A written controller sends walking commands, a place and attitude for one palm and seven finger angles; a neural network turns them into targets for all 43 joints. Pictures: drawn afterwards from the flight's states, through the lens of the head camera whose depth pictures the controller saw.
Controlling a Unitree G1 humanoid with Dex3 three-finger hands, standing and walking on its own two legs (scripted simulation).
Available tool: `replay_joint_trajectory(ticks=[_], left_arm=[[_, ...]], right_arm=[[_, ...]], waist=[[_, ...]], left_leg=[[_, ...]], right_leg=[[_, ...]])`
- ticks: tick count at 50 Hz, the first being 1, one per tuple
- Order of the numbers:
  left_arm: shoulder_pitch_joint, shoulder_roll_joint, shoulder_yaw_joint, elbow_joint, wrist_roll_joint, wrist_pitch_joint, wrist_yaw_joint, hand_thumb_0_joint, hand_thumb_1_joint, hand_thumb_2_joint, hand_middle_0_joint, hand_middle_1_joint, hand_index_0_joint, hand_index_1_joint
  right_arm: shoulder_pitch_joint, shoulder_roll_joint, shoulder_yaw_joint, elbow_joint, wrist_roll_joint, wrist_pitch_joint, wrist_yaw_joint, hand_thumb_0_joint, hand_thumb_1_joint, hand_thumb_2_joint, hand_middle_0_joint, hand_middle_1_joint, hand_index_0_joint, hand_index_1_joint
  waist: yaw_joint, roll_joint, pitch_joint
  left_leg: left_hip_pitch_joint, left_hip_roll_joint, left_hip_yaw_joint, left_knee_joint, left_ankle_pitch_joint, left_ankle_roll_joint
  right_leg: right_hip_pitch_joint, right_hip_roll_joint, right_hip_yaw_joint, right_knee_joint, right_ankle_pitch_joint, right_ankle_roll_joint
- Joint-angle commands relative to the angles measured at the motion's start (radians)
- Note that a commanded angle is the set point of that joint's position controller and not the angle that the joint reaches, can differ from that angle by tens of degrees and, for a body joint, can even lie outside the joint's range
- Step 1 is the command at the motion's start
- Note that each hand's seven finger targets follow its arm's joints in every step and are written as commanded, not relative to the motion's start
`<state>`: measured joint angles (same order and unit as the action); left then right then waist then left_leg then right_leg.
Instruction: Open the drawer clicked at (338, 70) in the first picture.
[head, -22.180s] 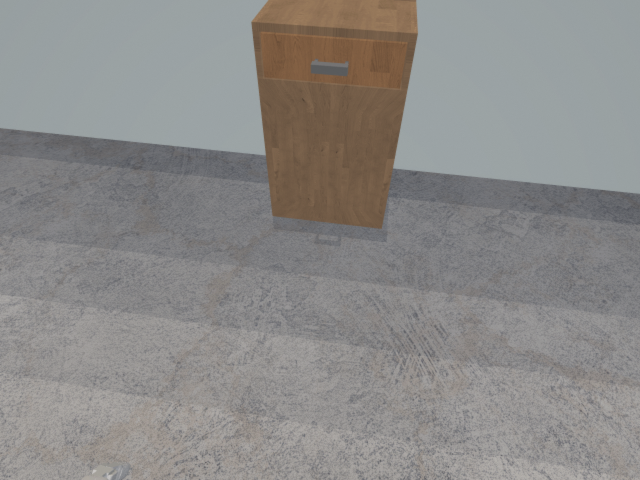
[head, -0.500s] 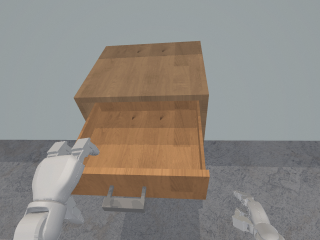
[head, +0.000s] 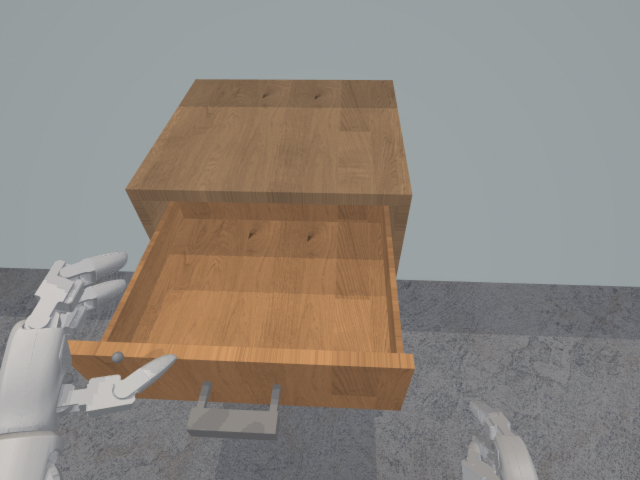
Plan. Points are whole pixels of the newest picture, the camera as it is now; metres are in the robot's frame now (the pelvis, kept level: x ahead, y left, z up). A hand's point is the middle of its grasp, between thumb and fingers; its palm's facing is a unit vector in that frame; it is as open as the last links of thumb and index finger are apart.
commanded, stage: draw the hand back to the body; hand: left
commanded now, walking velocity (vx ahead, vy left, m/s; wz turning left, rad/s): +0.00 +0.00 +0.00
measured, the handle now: (237, 406) +0.22 +0.15 -0.05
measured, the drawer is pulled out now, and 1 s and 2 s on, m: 0.30 0.30 0.30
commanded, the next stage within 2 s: step back with the hand held close in 0.48 s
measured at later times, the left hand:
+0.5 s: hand (90, 360) +0.17 +0.23 +0.16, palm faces +0.40 -0.82 -0.42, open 7.6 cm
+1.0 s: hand (73, 386) +0.15 +0.24 +0.15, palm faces +0.28 -0.81 -0.52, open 7.4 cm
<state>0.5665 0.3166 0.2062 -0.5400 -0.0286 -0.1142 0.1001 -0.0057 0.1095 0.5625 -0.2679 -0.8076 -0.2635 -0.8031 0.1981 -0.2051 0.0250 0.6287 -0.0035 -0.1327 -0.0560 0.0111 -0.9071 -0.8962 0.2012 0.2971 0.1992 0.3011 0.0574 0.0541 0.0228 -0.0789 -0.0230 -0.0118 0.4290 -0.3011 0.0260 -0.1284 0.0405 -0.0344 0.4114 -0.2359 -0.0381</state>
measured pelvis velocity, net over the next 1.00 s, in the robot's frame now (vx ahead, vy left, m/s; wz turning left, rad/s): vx -0.04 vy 0.00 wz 0.01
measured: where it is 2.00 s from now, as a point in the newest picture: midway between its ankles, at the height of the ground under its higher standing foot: outside the picture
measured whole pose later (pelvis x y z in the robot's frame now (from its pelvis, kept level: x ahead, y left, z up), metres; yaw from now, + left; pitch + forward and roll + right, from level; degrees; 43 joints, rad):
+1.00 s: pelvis -0.04 +0.00 -0.01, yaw +1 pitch +2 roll +0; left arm 0.68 0.43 0.38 -0.63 -0.04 -0.19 0.13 0.01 0.89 0.90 -0.22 -0.30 -0.21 -0.30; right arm 0.19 -0.21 -0.03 0.56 0.02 -0.06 -0.07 0.01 -0.91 -0.90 0.20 0.30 0.20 0.30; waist -0.02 -0.03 0.03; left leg -0.27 -0.05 -0.01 0.51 -0.27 0.04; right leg -0.32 0.01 -0.04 0.52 -0.22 -0.03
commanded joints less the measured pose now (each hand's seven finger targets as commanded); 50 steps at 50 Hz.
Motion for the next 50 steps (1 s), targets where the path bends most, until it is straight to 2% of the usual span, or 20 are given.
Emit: replay_joint_trajectory(ticks=[1, 3, 6, 12, 14, 19, 22, 25, 27, 29, 30, 31, 33, 34, 36, 39, 40, 45, 46, 50], left_arm=[[-0.05, 0.169, 0.163, -0.246, -0.013, -0.077, 0.032, 0.0, 0.445, 0.705, -0.232, -0.592, -0.232, -0.592], [-0.035, 0.161, 0.172, -0.197, -0.015, -0.071, 0.034, 0.0, 0.515, 0.735, -0.228, -0.548, -0.228, -0.548], [-0.06, 0.161, 0.181, -0.184, -0.018, -0.073, 0.032, 0.0, 0.62, 0.78, -0.22, -0.48, -0.22, -0.48], [-0.067, 0.147, 0.172, -0.133, -0.024, -0.074, 0.027, 0.0, 0.83, 0.87, -0.205, -0.345, -0.205, -0.345], [-0.067, 0.155, 0.171, -0.156, -0.023, -0.073, 0.028, 0.0, 0.9, 0.9, -0.2, -0.3, -0.2, -0.3], [-0.063, 0.176, 0.184, -0.198, -0.019, -0.073, 0.037, 0.0, 0.9, 0.9, -0.2, -0.3, -0.2, -0.3], [-0.059, 0.178, 0.195, -0.174, -0.019, -0.071, 0.039, 0.0, 0.9, 0.9, -0.2, -0.3, -0.2, -0.3], [-0.07, 0.166, 0.186, -0.154, -0.022, -0.066, 0.036, 0.0, 0.9, 0.9, -0.2, -0.3, -0.2, -0.3], [-0.08, 0.164, 0.18, -0.142, -0.021, -0.068, 0.034, 0.0, 0.9, 0.9, -0.2, -0.3, -0.2, -0.3], [-0.067, 0.159, 0.177, -0.132, -0.023, -0.069, 0.033, 0.0, 0.9, 0.9, -0.2, -0.3, -0.2, -0.3], [-0.201, 0.297, 0.337, -0.226, -0.023, -0.119, 0.045, 0.0, 0.9, 0.9, -0.2, -0.3, -0.2, -0.3], [-0.196, 0.296, 0.345, -0.213, -0.019, -0.142, 0.045, 0.0, 0.9, 0.9, -0.2, -0.3, -0.2, -0.3], [-0.054, 0.176, 0.24, -0.156, -0.001, -0.136, 0.04, 0.0, 0.9, 0.9, -0.2, -0.3, -0.2, -0.3], [-0.014, 0.15, 0.217, -0.145, 0.0, -0.132, 0.038, 0.0, 0.9, 0.9, -0.2, -0.3, -0.2, -0.3], [0.038, 0.134, 0.202, -0.168, -0.001, -0.13, 0.042, 0.0, 0.9, 0.9, -0.2, -0.3, -0.2, -0.3], [0.099, 0.181, 0.248, -0.2, -0.013, -0.134, 0.038, 0.0, 0.9, 0.9, -0.2, -0.3, -0.2, -0.3], [0.106, 0.197, 0.266, -0.222, -0.014, -0.14, 0.041, 0.0, 0.9, 0.9, -0.2, -0.3, -0.2, -0.3], [0.132, 0.249, 0.313, -0.323, -0.015, -0.154, 0.054, 0.0, 0.9, 0.9, -0.2, -0.3, -0.2, -0.3], [0.124, 0.259, 0.32, -0.346, -0.014, -0.153, 0.058, 0.0, 0.9, 0.9, -0.2, -0.3, -0.2, -0.3], [0.143, 0.22, 0.298, -0.319, -0.009, -0.151, 0.068, 0.0, 0.9, 0.9, -0.2, -0.3, -0.2, -0.3]], right_arm=[[-0.158, -0.093, -0.039, -0.18, 0.004, -0.061, -0.016, 0.0, -0.9, -0.9, 0.2, 0.3, 0.2, 0.3], [-0.154, -0.087, -0.04, -0.171, 0.006, -0.055, -0.019, 0.0, -0.9, -0.9, 0.2, 0.3, 0.2, 0.3], [-0.161, -0.092, -0.044, -0.166, 0.013, -0.052, -0.019, 0.0, -0.9, -0.9, 0.2, 0.3, 0.2, 0.3], [-0.166, -0.093, -0.046, -0.165, 0.015, -0.048, -0.021, 0.0, -0.9, -0.9, 0.2, 0.3, 0.2, 0.3], [-0.163, -0.094, -0.046, -0.169, 0.015, -0.05, -0.019, 0.0, -0.9, -0.9, 0.2, 0.3, 0.2, 0.3], [-0.16, -0.091, -0.041, -0.169, 0.014, -0.058, -0.017, 0.0, -0.9, -0.9, 0.2, 0.3, 0.2, 0.3], [-0.165, -0.088, -0.041, -0.16, 0.013, -0.057, -0.02, 0.0, -0.9, -0.9, 0.2, 0.3, 0.2, 0.3], [-0.167, -0.088, -0.04, -0.166, 0.016, -0.051, -0.02, 0.0, -0.9, -0.9, 0.2, 0.3, 0.2, 0.3], [-0.172, -0.088, -0.039, -0.162, 0.017, -0.05, -0.02, 0.0, -0.9, -0.9, 0.2, 0.3, 0.2, 0.3], [-0.172, -0.087, -0.04, -0.167, 0.018, -0.049, -0.021, 0.0, -0.9, -0.9, 0.2, 0.3, 0.2, 0.3], [-0.116, -0.122, -0.045, -0.205, 0.023, -0.031, -0.026, 0.0, -0.9, -0.9, 0.2, 0.3, 0.2, 0.3], [-0.117, -0.108, -0.044, -0.187, 0.014, -0.024, -0.029, 0.0, -0.9, -0.9, 0.2, 0.3, 0.2, 0.3], [-0.127, -0.119, -0.054, -0.192, 0.006, -0.015, -0.033, 0.0, -0.9, -0.9, 0.2, 0.3, 0.2, 0.3], [-0.118, -0.121, -0.059, -0.204, 0.008, -0.011, -0.032, 0.0, -0.9, -0.9, 0.2, 0.3, 0.2, 0.3], [-0.108, -0.123, -0.066, -0.208, 0.009, -0.002, -0.03, 0.0, -0.9, -0.9, 0.2, 0.3, 0.2, 0.3], [-0.114, -0.115, -0.076, -0.218, 0.029, 0.016, -0.014, 0.0, -0.9, -0.9, 0.2, 0.3, 0.2, 0.3], [-0.117, -0.113, -0.078, -0.223, 0.029, 0.021, -0.015, 0.0, -0.9, -0.9, 0.2, 0.3, 0.2, 0.3], [-0.146, -0.112, -0.079, -0.248, 0.026, 0.023, -0.024, 0.0, -0.9, -0.9, 0.2, 0.3, 0.2, 0.3], [-0.147, -0.116, -0.081, -0.247, 0.023, 0.021, -0.026, 0.0, -0.9, -0.9, 0.2, 0.3, 0.2, 0.3], [-0.114, -0.113, -0.083, -0.243, 0.001, 0.005, -0.028, 0.0, -0.9, -0.9, 0.2, 0.3, 0.2, 0.3]], waist=[[0.006, -0.007, -0.138], [0.006, -0.025, -0.109], [0.0, 0.019, -0.078], [-0.001, -0.035, -0.063], [0.002, -0.005, -0.091], [0.005, 0.033, -0.121], [0.003, -0.013, -0.098], [0.001, -0.022, -0.065], [0.0, 0.013, -0.043], [0.002, -0.018, -0.047], [-0.044, -0.036, 0.033], [-0.045, -0.041, 0.02], [-0.063, -0.119, -0.051], [-0.067, -0.112, -0.087], [-0.076, -0.074, -0.158], [-0.069, -0.089, -0.214], [-0.07, -0.113, -0.222], [-0.054, 0.016, -0.212], [-0.051, 0.065, -0.214], [-0.054, 0.074, -0.156]], left_leg=[[-0.027, 0.064, -0.018, -0.035, 0.385, -0.022], [-0.036, 0.064, -0.013, -0.039, 0.366, -0.019], [-0.039, 0.063, -0.012, -0.042, 0.336, -0.02], [-0.048, 0.061, -0.012, -0.046, 0.292, -0.009], [-0.037, 0.06, -0.013, -0.044, 0.302, -0.009], [-0.031, 0.059, -0.019, -0.043, 0.332, -0.017], [-0.038, 0.059, -0.018, -0.04, 0.32, -0.015], [-0.052, 0.06, -0.02, -0.047, 0.287, -0.013], [-0.054, 0.059, -0.018, -0.051, 0.251, -0.012], [-0.057, 0.059, -0.02, -0.051, 0.244, -0.008], [-0.117, 0.068, -0.076, -0.025, 0.168, 0.011], [-0.111, 0.065, -0.088, -0.016, 0.13, 0.011], [-0.086, 0.067, -0.091, 0.04, 0.207, 0.015], [-0.081, 0.07, -0.086, 0.071, 0.251, 0.014], [-0.077, 0.076, -0.079, 0.107, 0.326, 0.008], [-0.099, 0.081, -0.053, 0.108, 0.319, 0.012], [-0.119, 0.084, -0.06, 0.104, 0.346, 0.01], [-0.192, 0.146, -0.146, 0.011, 0.469, 0.02], [-0.201, 0.159, -0.16, -0.007, 0.493, 0.017], [-0.293, 0.203, -0.186, -0.045, 0.483, 0.029]], right_leg=[[0.079, -0.063, 0.01, -0.033, 0.275, 0.005], [0.065, -0.065, 0.007, -0.037, 0.269, 0.008], [0.039, -0.064, 0.012, -0.048, 0.236, 0.006], [0.026, -0.069, 0.012, -0.054, 0.21, 0.013], [0.037, -0.071, 0.014, -0.048, 0.218, 0.013], [0.055, -0.072, 0.01, -0.039, 0.235, 0.01], [0.043, -0.071, 0.009, -0.046, 0.235, 0.011], [0.026, -0.071, 0.007, -0.051, 0.203, 0.013], [0.008, -0.072, 0.011, -0.064, 0.162, 0.011], [0.012, -0.072, 0.011, -0.062, 0.158, 0.013], [-0.078, -0.112, 0.128, -0.118, 0.176, 0.013], [-0.087, -0.136, 0.141, -0.129, 0.167, 0.003], [-0.067, -0.155, 0.142, -0.096, 0.26, 0.003], [-0.054, -0.17, 0.144, -0.076, 0.314, -0.002], [-0.026, -0.199, 0.14, -0.036, 0.422, -0.019], [-0.01, -0.221, 0.138, -0.011, 0.422, -0.023], [0.007, -0.217, 0.125, 0.006, 0.443, -0.022], [0.013, -0.132, 0.07, 0.11, 0.37, 0.009], [0.018, -0.12, 0.054, 0.13, 0.335, 0.011], [-0.005, -0.083, 0.033, 0.196, 0.108, 0.021]])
